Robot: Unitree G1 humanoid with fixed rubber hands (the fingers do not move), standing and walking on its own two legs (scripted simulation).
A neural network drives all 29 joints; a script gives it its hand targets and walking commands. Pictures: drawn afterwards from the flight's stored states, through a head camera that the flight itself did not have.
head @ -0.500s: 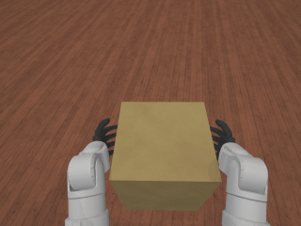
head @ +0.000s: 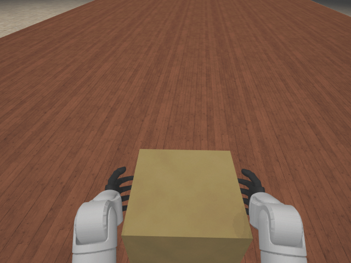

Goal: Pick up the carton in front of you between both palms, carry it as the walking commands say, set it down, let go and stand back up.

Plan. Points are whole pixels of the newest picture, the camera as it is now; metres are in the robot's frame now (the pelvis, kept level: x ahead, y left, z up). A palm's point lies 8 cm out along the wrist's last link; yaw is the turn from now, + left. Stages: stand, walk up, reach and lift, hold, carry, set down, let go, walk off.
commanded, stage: carry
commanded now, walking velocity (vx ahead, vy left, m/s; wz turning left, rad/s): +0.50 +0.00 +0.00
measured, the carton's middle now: (183, 218) +0.26 +0.00 +0.01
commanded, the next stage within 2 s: none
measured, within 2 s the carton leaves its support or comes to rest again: neither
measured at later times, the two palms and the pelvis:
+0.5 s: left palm (140, 118) +0.55 +0.13 +0.08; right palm (233, 117) +0.57 -0.17 +0.08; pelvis +0.30 -0.04 +0.01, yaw +3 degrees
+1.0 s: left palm (137, 72) +0.88 +0.18 +0.09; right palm (206, 72) +0.88 -0.12 +0.09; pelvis +0.62 +0.03 +0.02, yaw +0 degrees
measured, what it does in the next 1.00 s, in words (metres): walks ahead: right foot, then left foot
